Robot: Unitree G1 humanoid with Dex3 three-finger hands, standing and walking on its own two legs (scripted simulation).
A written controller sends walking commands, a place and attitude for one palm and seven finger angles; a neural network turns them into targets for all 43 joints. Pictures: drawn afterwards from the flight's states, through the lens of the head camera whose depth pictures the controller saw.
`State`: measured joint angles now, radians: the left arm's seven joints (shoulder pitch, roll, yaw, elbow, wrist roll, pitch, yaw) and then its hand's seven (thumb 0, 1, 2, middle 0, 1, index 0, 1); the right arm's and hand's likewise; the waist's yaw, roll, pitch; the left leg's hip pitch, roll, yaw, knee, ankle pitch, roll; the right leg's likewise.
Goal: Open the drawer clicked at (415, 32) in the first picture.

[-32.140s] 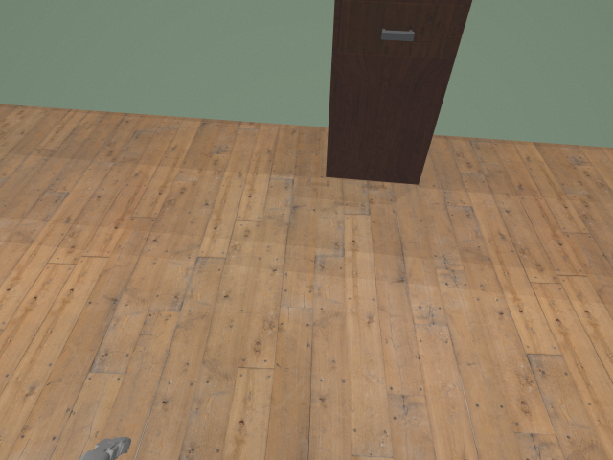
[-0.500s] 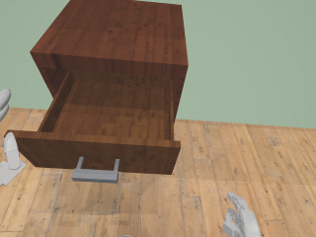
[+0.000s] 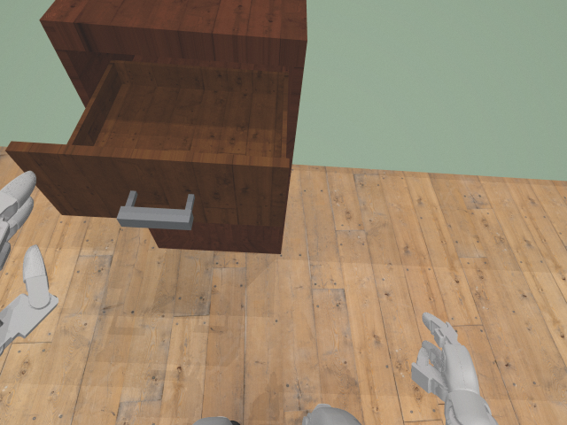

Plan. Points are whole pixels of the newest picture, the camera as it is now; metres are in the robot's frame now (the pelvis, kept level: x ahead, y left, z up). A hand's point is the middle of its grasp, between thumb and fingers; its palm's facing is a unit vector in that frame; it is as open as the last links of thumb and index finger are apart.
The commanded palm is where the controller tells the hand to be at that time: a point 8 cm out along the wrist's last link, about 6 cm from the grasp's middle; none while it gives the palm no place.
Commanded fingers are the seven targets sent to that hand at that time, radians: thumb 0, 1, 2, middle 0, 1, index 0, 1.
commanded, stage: stop stepping back and stand still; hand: left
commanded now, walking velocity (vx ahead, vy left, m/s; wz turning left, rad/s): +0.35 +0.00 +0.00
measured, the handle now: (159, 207) +0.44 +0.24 -0.03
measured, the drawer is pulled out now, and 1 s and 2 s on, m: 0.26 0.26 0.26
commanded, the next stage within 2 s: let the arm hang, fingers relaxed in 1.32 s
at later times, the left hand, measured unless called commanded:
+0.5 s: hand out of the picture +0.05 +0.18 +0.16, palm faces +0.37 -0.82 -0.44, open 7.4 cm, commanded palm -0.01 +0.24 +0.18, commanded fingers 0.00 0.90 0.90 -0.20 -0.30 -0.20 -0.30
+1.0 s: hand out of the picture -0.02 +0.17 +0.19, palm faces +0.42 -0.78 -0.46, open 7.4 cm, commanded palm -0.09 +0.22 +0.18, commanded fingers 0.00 0.90 0.90 -0.20 -0.30 -0.20 -0.30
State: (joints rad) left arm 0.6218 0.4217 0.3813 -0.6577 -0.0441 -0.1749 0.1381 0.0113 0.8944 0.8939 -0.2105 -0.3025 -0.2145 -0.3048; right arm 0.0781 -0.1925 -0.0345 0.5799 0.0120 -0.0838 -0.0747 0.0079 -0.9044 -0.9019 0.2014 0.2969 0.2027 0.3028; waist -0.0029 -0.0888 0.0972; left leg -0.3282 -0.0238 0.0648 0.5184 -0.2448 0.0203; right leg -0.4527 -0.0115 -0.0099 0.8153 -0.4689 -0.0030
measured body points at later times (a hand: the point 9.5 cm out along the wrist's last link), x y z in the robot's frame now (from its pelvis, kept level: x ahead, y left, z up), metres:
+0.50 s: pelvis -0.12 -0.05 +0.00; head -0.14 -0.04 +0.45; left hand +0.02 +0.22 +0.19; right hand +0.03 -0.31 -0.07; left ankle -0.16 +0.08 -0.73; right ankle -0.05 -0.11 -0.70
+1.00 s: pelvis -0.19 -0.07 +0.01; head -0.20 -0.06 +0.46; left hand -0.05 +0.21 +0.22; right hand -0.01 -0.29 -0.07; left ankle -0.17 +0.05 -0.73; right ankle -0.14 -0.14 -0.67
